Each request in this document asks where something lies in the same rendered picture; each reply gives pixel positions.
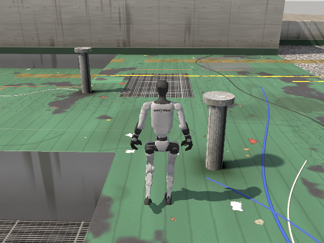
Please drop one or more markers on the robot left upper arm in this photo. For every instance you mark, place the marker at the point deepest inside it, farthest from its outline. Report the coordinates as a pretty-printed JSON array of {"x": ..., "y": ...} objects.
[{"x": 143, "y": 114}]

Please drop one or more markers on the robot left forearm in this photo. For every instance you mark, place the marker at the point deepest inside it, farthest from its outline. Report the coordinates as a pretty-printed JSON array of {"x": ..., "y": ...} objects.
[{"x": 136, "y": 133}]

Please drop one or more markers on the humanoid robot head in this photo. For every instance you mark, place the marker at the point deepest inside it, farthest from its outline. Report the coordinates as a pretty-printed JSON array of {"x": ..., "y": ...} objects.
[{"x": 162, "y": 89}]

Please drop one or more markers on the robot right forearm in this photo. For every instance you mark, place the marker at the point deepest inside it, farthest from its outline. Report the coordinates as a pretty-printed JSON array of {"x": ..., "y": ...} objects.
[{"x": 186, "y": 134}]

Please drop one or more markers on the right robot shin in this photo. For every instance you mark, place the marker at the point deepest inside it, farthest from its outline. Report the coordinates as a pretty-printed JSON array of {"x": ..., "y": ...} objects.
[{"x": 170, "y": 181}]

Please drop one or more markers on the right robot hand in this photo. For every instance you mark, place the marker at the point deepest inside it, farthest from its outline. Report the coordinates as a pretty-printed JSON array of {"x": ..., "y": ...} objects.
[{"x": 187, "y": 143}]

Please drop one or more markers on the left robot hand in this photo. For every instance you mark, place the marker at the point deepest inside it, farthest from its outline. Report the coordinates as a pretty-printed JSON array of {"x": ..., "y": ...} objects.
[{"x": 137, "y": 142}]

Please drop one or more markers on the robot right upper arm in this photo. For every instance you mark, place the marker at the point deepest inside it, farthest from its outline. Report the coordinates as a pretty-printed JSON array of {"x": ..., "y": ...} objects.
[{"x": 180, "y": 114}]

